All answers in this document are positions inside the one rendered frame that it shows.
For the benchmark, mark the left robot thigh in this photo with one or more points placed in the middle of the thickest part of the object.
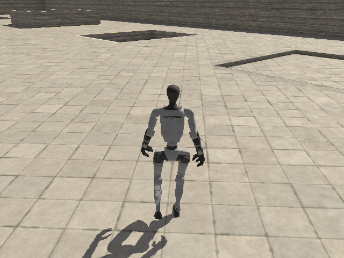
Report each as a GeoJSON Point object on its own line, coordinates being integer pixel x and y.
{"type": "Point", "coordinates": [158, 160]}

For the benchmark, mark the left robot hand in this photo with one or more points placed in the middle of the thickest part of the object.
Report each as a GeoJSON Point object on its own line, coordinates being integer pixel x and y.
{"type": "Point", "coordinates": [147, 149]}

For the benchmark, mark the left robot upper arm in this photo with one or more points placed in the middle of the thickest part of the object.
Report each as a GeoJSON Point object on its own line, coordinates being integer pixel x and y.
{"type": "Point", "coordinates": [152, 121]}

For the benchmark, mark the robot right shin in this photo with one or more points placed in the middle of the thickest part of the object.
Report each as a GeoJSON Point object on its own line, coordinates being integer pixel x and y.
{"type": "Point", "coordinates": [178, 193]}

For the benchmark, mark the robot right forearm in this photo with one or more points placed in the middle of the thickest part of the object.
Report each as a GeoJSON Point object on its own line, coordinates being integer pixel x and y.
{"type": "Point", "coordinates": [198, 145]}

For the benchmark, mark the right robot upper arm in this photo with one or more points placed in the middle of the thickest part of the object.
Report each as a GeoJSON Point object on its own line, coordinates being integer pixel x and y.
{"type": "Point", "coordinates": [192, 123]}

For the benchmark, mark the robot left forearm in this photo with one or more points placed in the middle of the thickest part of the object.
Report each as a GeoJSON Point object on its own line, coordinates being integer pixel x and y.
{"type": "Point", "coordinates": [146, 140]}

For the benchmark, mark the right robot hand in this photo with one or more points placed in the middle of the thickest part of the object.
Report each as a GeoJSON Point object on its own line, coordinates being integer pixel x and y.
{"type": "Point", "coordinates": [201, 159]}

